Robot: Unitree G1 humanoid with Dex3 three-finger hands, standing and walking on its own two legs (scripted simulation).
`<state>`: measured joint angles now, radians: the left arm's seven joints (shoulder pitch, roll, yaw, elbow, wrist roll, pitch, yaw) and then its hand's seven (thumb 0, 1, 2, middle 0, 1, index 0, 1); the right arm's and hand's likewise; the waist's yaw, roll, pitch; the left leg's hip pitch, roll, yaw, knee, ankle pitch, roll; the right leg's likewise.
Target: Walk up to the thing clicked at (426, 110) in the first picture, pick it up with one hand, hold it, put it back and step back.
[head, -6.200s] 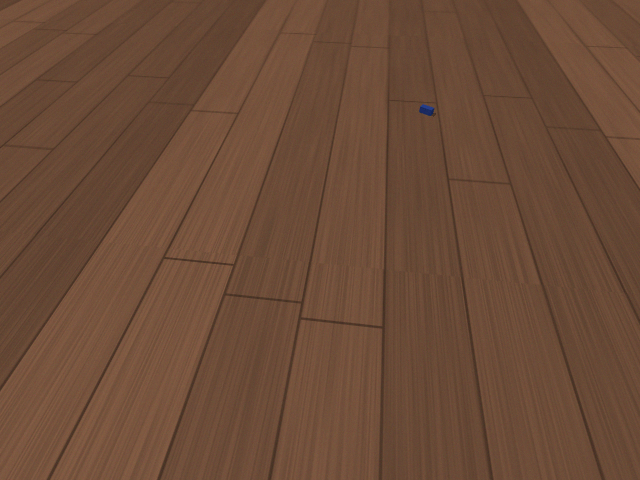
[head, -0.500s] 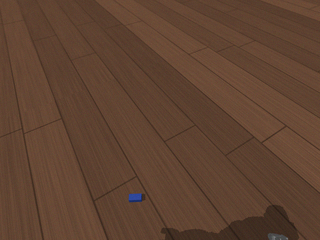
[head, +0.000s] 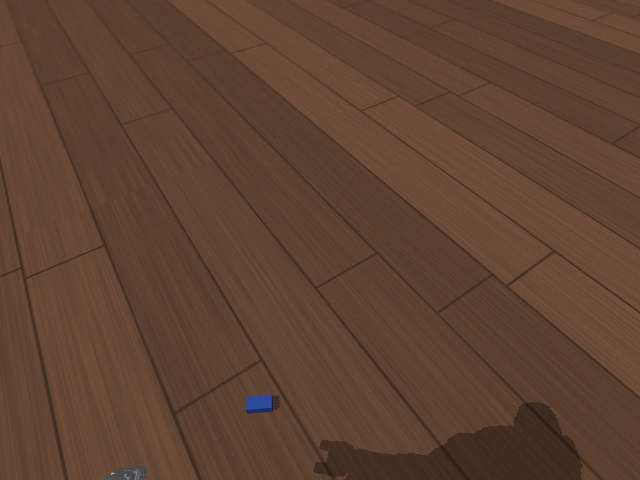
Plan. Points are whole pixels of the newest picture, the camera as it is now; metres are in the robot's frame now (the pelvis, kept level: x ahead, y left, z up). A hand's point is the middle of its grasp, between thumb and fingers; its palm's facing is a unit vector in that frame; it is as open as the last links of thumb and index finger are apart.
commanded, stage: walk up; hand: left
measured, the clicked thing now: (259, 404) +0.44 +0.22 -0.76
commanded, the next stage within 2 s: none
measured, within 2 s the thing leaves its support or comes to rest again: neither
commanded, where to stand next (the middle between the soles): +0.07 -0.03 m, yaw +1 degrees
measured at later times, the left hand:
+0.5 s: hand out of the picture +0.08 +0.26 -0.16, palm faces +0.00 -0.95 -0.32, open 7.4 cm
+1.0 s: hand out of the picture +0.09 +0.24 -0.15, palm faces +0.00 -0.87 -0.49, open 7.4 cm
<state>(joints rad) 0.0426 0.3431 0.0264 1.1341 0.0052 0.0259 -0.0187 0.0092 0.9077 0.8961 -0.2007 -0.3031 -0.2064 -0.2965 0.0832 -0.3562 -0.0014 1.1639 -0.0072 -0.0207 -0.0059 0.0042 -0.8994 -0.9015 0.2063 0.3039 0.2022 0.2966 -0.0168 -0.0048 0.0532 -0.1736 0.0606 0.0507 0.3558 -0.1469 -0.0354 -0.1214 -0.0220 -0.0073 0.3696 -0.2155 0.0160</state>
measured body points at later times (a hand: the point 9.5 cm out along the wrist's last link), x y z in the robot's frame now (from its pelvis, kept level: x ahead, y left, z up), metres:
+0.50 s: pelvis +0.01 +0.00 +0.00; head +0.01 +0.01 +0.45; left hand +0.08 +0.30 -0.14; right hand +0.09 -0.30 -0.13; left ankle +0.03 +0.14 -0.75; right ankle -0.01 -0.13 -0.75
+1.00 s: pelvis +0.02 -0.04 -0.03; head +0.08 -0.08 +0.42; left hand +0.09 +0.28 -0.12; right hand +0.08 -0.39 -0.17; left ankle +0.01 +0.11 -0.67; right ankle +0.08 -0.20 -0.75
